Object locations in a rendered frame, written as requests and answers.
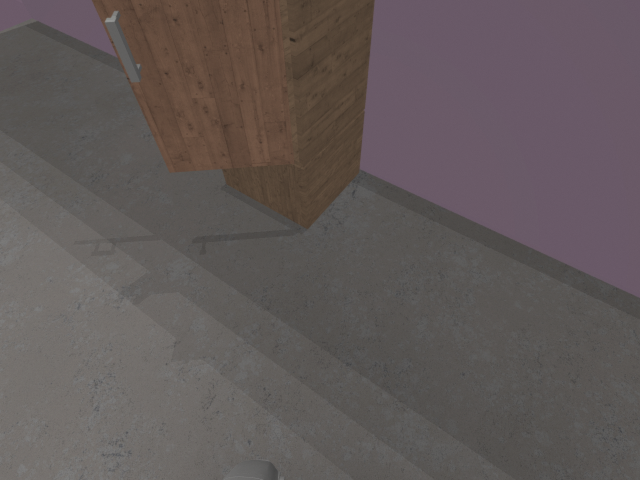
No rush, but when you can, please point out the robot left thigh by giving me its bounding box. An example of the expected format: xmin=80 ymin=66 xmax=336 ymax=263
xmin=223 ymin=460 xmax=285 ymax=480

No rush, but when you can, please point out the cupboard door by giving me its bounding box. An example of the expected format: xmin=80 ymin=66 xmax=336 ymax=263
xmin=92 ymin=0 xmax=294 ymax=173

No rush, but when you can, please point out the handle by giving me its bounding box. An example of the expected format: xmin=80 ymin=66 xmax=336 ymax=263
xmin=105 ymin=11 xmax=142 ymax=83

